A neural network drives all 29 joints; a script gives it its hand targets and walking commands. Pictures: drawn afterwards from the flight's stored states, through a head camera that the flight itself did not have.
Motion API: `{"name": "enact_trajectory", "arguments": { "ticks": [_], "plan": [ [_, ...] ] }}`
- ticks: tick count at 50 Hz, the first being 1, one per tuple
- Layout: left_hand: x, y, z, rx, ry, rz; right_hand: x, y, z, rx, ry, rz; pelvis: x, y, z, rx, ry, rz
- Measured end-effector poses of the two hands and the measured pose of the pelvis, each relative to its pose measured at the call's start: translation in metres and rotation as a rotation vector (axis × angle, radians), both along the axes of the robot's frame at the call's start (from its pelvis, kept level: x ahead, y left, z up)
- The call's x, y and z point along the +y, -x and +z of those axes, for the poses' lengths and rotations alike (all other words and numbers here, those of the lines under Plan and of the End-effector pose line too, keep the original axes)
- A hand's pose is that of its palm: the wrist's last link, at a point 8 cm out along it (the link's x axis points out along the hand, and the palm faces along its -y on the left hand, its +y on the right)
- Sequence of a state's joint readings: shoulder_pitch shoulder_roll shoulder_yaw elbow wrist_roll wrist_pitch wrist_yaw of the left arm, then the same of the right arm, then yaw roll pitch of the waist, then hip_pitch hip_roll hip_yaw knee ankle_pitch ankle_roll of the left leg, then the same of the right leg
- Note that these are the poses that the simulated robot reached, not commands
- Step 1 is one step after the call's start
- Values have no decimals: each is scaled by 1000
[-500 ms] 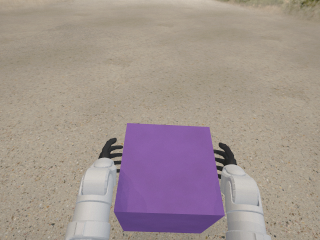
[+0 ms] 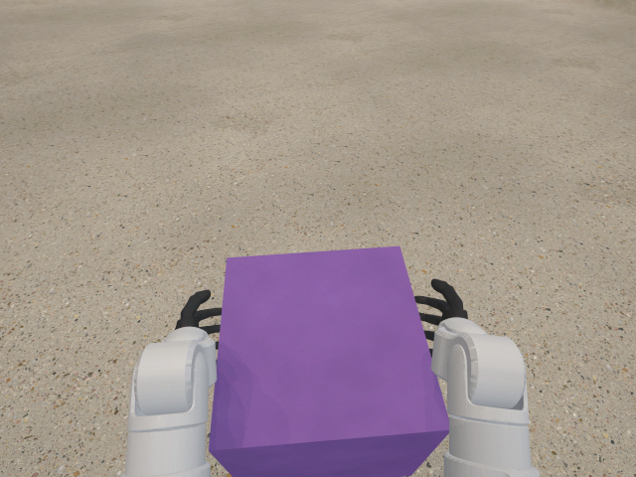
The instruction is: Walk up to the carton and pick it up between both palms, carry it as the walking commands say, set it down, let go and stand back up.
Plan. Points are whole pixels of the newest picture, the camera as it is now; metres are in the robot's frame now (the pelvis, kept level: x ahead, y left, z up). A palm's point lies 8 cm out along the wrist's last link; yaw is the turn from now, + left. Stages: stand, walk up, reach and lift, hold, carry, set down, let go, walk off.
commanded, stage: carry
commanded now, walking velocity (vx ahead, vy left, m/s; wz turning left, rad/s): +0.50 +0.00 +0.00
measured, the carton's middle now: (321, 370) +0.29 +0.00 +0.00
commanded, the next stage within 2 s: none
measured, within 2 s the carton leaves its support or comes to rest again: neither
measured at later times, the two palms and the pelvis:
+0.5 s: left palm (247, 178) +0.64 +0.15 +0.08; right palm (411, 175) +0.62 -0.16 +0.10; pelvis +0.33 +0.01 +0.00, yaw -2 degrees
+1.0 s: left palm (273, 100) +1.03 +0.13 +0.06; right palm (389, 99) +1.02 -0.17 +0.08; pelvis +0.73 +0.00 -0.03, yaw -3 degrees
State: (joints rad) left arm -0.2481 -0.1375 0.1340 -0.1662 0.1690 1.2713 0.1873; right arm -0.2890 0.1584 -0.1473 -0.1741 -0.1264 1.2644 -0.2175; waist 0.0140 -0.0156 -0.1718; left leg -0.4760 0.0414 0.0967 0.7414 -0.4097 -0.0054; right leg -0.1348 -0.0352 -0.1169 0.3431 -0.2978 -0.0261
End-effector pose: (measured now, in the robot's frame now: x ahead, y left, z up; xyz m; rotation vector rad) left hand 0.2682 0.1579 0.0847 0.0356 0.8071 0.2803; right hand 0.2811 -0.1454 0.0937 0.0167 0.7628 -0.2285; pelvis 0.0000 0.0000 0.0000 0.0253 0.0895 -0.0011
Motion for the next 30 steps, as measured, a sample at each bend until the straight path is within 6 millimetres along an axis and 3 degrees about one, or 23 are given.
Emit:
{"name": "enact_trajectory", "arguments": {
  "ticks": [4, 9, 15, 18, 21, 25, 28, 30],
  "plan": [
    [15, -57, 2, -32, -4, 36, 16, -63, 2, -45, -5, 15, 10, -51, -6, -13, -5, 1],
    [30, -145, -9, -84, 20, 15, 31, -143, -4, -97, 11, -9, 28, -127, -26, -15, -11, -39],
    [18, -228, -27, 92, 2, -93, 19, -195, -26, 79, 40, -82, 35, -193, -4, -2, 49, -68],
    [6, -267, -29, 107, 28, -105, 8, -225, -23, 92, 39, -123, 31, -227, 3, 0, 63, -47],
    [-3, -308, -25, 57, 61, -94, -1, -269, -11, 42, 43, -139, 23, -266, 4, -3, 59, -40],
    [-12, -369, -9, -43, 49, -48, -11, -343, 1, -52, 3, -113, 7, -331, -3, -5, 49, -36],
    [-21, -417, 1, -117, 22, 9, -20, -404, -1, -125, -30, -59, -9, -387, -19, -9, 42, -14],
    [-25, -445, 3, -112, -6, 23, -24, -438, -8, -118, -46, -35, -17, -419, -19, -11, 51, 1]
  ]
}}
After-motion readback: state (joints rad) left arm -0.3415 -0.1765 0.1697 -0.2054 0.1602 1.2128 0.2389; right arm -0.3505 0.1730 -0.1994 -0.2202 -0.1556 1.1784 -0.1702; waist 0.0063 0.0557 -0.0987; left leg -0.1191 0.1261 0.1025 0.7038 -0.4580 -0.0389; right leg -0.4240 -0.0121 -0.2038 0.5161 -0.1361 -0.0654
